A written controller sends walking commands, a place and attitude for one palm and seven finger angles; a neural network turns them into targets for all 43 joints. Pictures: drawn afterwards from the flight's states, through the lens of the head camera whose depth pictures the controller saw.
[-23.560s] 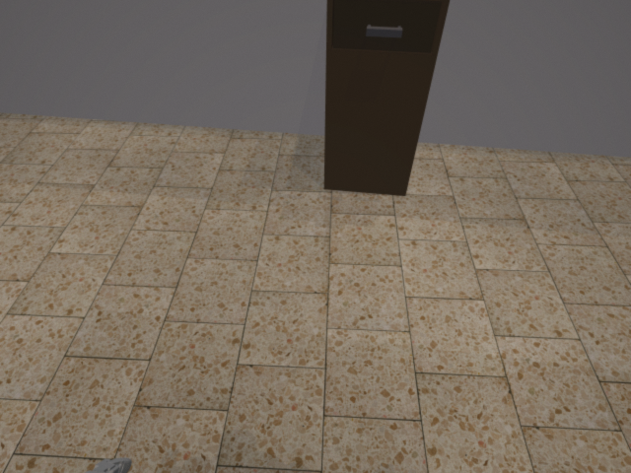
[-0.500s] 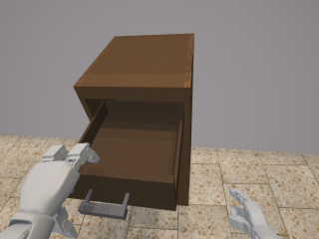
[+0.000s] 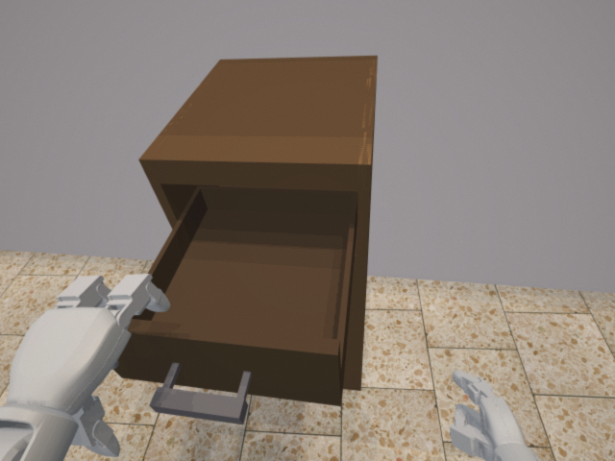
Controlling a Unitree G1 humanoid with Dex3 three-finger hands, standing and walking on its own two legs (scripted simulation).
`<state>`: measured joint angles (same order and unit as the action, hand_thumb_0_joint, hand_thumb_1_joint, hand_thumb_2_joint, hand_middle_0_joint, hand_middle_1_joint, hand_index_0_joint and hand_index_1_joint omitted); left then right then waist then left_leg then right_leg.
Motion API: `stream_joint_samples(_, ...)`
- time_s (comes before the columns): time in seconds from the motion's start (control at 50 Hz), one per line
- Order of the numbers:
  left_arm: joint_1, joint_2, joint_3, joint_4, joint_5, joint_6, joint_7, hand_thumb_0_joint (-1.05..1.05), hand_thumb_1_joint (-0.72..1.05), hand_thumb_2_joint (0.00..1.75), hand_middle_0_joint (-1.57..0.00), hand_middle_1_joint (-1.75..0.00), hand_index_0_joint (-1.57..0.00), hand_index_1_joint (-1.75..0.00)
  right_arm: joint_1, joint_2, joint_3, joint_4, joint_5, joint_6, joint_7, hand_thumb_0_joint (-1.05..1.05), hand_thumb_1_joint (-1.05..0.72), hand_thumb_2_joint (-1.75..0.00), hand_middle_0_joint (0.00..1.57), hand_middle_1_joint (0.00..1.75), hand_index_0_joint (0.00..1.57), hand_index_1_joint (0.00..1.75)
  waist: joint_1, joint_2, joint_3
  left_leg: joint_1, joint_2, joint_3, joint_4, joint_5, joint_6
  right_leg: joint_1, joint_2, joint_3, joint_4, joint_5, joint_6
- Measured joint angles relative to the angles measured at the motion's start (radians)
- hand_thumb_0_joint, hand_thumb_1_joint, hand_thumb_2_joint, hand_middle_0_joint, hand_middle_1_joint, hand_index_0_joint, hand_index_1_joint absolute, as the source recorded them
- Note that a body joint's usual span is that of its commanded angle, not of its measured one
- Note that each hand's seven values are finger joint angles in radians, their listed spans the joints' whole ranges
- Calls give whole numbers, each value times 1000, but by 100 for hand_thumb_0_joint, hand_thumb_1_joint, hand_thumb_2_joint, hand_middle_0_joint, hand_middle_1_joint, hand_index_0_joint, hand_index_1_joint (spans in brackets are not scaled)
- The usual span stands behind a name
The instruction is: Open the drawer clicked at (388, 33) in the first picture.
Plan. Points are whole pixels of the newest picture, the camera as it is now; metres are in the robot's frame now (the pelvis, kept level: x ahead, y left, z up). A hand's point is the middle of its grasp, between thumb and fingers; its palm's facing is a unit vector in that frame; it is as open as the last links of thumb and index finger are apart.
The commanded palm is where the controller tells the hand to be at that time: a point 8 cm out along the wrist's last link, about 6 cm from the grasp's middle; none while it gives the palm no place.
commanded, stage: draw the hand back to the body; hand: left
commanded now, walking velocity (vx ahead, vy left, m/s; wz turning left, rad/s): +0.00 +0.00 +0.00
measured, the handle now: (204, 389) +0.20 +0.18 -0.01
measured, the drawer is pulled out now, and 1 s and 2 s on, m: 0.29 0.29 0.29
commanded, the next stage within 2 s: step back with the hand held close in 1.08 s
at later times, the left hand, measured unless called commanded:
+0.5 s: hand (124, 318) +0.20 +0.22 +0.17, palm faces +0.35 -0.85 -0.39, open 11.9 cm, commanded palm +0.14 +0.26 +0.19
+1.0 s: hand (110, 329) +0.19 +0.23 +0.16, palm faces +0.43 -0.80 -0.42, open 7.8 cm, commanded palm +0.14 +0.27 +0.18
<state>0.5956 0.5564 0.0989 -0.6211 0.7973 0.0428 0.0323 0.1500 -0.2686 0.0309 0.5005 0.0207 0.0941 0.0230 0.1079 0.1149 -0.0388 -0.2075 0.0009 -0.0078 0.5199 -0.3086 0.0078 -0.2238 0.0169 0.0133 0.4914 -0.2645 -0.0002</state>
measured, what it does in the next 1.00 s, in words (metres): stands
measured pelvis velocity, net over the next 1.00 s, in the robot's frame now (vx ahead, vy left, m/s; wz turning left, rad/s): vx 0.02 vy -0.02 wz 0.04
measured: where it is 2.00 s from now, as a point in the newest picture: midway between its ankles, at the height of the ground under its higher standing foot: outside the picture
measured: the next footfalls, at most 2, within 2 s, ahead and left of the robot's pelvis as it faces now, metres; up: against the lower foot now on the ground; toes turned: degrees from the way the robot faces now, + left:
none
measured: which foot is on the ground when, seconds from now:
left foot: down 0.00-1.00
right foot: down 0.00-1.00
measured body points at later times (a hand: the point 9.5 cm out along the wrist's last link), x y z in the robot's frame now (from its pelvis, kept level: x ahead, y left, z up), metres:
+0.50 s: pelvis +0.02 +0.00 +0.00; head +0.01 -0.02 +0.45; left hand +0.17 +0.26 +0.19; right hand +0.21 -0.20 -0.08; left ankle -0.02 +0.11 -0.74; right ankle +0.00 -0.12 -0.74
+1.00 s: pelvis +0.02 -0.02 +0.00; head +0.01 -0.05 +0.45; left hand +0.16 +0.27 +0.19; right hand +0.23 -0.22 -0.08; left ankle -0.02 +0.11 -0.74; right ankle +0.00 -0.12 -0.74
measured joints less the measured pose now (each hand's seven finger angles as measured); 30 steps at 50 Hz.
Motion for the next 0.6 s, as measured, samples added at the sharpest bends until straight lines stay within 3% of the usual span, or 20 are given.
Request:
stream_joint_samples(0.1, 20, 4, 19, -7, -9, -4, 4, 0, -49, 30, -32, -120, -32, -120, 1, 0, 0, -4, 0, -1, -1, 1, -90, -90, 20, 30, 19, 30, 3, -2, -4, -8, -3, -1, 5, -4, 4, -5, -3, -1, 0, -2, 4)
stream_joint_samples(0.14, 21, -66, 51, 6, -337, -46, 13, 0, -48, 30, -31, -120, -33, -120, -7, 15, -3, 2, 4, -45, -22, 1, -90, -90, 20, 30, 20, 30, -18, -5, 26, 9, -8, -6, 5, -5, 6, 13, -8, -6, 4, -7, 5)
stream_joint_samples(0.16, 23, -111, 62, 17, -472, -69, 21, 0, -48, 30, -31, -120, -33, -119, -7, 28, -3, 8, 5, -78, -38, 2, -90, -90, 20, 30, 20, 30, -28, -13, 39, 18, -11, -7, 5, -6, 7, 20, -11, -8, 9, -12, 5)
stream_joint_samples(0.18, 22, -151, 68, 24, -571, -86, 29, -1, -47, 31, -31, -119, -32, -119, -1, 40, -2, 13, 4, -108, -54, 1, -90, -90, 20, 30, 20, 30, -35, -22, 47, 26, -12, -9, 2, -7, 6, 26, -13, -9, 11, -16, 5)
stream_joint_samples(0.2, 20, -183, 69, 26, -643, -98, 37, -1, -46, 31, -31, -118, -32, -118, 11, 52, 0, 18, 1, -137, -68, 1, -90, -90, 20, 30, 20, 30, -38, -33, 49, 33, -14, -12, -1, -8, 6, 34, -14, -12, 10, -19, 5)
stream_joint_samples(0.24, 9, -228, 67, 23, -732, -119, 54, -1, -42, 33, -31, -116, -32, -116, 37, 70, 7, 32, -6, -186, -87, 1, -90, -90, 20, 30, 19, 30, -41, -53, 47, 46, -14, -18, -7, -9, 4, 49, -15, -18, 6, -25, 3)
stream_joint_samples(0.34, -24, -257, 85, 17, -811, -158, 75, -1, -31, 38, -30, -108, -31, -108, 70, 86, 22, 80, -15, -247, -95, 1, -90, -90, 20, 30, 20, 30, -46, -78, 36, 70, -12, -27, -16, -17, -1, 77, -12, -27, -8, -31, -1)
stream_joint_samples(0.6, -13, -224, 159, 62, -849, -158, 63, 0, 11, 56, -26, -81, -27, -81, 39, 65, -6, 113, -13, -235, -87, 2, -90, -90, 20, 30, 20, 30, -57, -55, 34, 67, -7, -24, -47, -7, -6, 70, -9, -25, -32, -24, -4)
